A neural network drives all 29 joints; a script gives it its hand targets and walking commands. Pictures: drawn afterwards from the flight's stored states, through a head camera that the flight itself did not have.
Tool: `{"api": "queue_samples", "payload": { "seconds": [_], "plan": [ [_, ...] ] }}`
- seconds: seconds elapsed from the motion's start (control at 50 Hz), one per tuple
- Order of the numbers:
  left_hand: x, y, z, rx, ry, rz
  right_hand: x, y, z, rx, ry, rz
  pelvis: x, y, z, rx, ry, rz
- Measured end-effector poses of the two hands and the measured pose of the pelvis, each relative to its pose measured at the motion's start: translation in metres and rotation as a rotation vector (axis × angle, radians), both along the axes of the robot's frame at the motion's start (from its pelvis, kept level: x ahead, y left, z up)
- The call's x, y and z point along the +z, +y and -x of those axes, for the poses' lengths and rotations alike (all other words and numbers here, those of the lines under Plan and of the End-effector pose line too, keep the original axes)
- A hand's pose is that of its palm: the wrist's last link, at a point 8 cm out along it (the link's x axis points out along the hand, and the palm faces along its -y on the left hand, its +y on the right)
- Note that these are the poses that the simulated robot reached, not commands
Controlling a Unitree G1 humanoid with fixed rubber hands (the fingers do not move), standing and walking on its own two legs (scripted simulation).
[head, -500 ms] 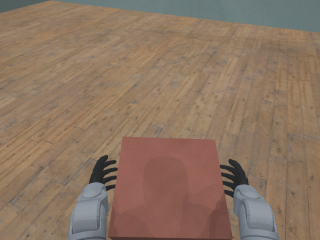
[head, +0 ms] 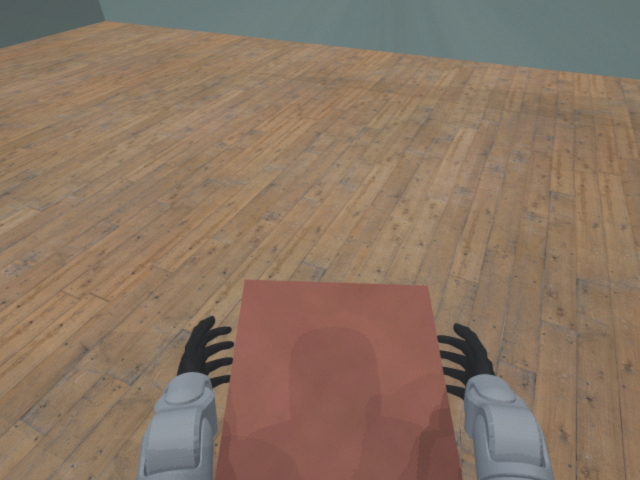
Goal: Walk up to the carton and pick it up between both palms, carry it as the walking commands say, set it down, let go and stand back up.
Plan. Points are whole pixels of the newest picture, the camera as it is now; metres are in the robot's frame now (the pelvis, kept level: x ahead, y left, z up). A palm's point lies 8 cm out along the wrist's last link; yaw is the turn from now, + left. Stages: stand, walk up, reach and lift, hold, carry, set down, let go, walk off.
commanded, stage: hold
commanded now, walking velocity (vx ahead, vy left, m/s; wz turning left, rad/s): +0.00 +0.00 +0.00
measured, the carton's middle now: (333, 387) +0.30 +0.00 -0.04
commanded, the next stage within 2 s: set down in 0.74 s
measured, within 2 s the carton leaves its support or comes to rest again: neither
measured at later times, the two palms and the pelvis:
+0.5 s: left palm (195, 375) +0.26 +0.16 +0.07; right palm (493, 366) +0.26 -0.19 +0.06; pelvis -0.04 -0.03 +0.00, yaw +1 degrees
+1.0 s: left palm (216, 373) +0.27 +0.14 +0.04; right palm (503, 374) +0.26 -0.21 +0.04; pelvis -0.02 -0.02 +0.01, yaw +2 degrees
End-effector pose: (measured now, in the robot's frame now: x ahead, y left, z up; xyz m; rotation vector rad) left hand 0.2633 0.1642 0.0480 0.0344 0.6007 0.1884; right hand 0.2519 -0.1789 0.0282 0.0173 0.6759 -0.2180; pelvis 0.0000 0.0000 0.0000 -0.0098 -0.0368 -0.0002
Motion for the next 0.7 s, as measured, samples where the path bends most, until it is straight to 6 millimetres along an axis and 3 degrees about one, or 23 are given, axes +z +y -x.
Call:
{"api": "queue_samples", "payload": {
  "seconds": [0.08,0.2,0.38,0.48,0.7],
  "plan": [
    [0.008,-0.004,0.000,-0.008,-0.005,-0.023,0.001,-0.003,0.008,0.001,-0.003,-0.009,0.006,0.000,0.002,0.001,-0.031,0.001],
    [0.022,-0.007,0.001,0.006,-0.056,-0.011,0.021,-0.008,0.007,0.036,-0.057,-0.005,0.009,-0.007,0.010,0.000,-0.061,-0.005],
    [0.021,-0.008,0.015,0.040,-0.022,-0.006,0.023,-0.012,0.004,0.081,-0.031,-0.022,0.007,-0.022,0.030,0.006,-0.127,-0.018],
    [0.020,-0.007,0.008,0.007,-0.009,-0.018,0.029,-0.013,-0.004,0.095,-0.029,-0.009,0.004,-0.032,0.042,0.026,-0.136,-0.020],
    [0.034,0.007,0.003,0.007,-0.011,-0.040,0.040,0.000,-0.015,0.114,-0.048,-0.033,0.008,-0.037,0.035,0.042,-0.117,-0.011]
  ]
}}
